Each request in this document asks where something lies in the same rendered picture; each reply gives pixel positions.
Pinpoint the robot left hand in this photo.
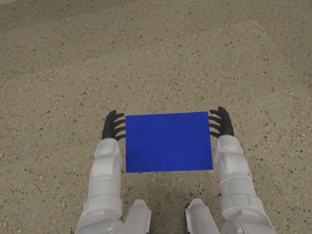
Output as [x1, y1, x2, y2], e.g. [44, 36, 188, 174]
[101, 109, 126, 141]

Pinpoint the robot right forearm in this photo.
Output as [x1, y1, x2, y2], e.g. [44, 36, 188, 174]
[214, 135, 277, 234]

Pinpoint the robot left forearm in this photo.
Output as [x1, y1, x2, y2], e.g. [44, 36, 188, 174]
[74, 137, 123, 234]

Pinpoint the robot left upper arm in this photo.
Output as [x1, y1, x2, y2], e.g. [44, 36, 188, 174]
[75, 218, 128, 234]

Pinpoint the right robot thigh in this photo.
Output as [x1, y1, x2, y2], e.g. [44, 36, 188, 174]
[185, 204, 220, 234]

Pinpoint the carton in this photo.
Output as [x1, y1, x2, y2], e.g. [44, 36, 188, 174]
[125, 111, 214, 173]

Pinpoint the robot right hand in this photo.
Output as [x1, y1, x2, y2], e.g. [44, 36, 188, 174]
[209, 106, 234, 138]

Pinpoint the robot thigh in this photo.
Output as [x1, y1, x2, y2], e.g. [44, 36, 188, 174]
[123, 204, 152, 234]
[185, 204, 220, 234]

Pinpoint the left robot thigh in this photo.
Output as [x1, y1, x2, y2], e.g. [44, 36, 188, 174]
[123, 204, 152, 234]

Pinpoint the robot right upper arm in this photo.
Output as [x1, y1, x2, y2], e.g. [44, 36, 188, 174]
[220, 218, 276, 234]

